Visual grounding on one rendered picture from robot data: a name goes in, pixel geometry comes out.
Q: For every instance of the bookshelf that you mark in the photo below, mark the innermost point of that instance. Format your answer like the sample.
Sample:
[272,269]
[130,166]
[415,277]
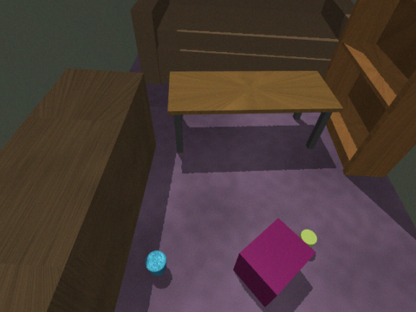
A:
[372,73]

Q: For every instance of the sofa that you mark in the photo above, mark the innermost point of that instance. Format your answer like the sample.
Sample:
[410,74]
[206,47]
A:
[236,35]

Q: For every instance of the coffee table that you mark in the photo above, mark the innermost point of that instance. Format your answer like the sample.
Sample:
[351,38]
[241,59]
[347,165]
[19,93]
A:
[250,92]

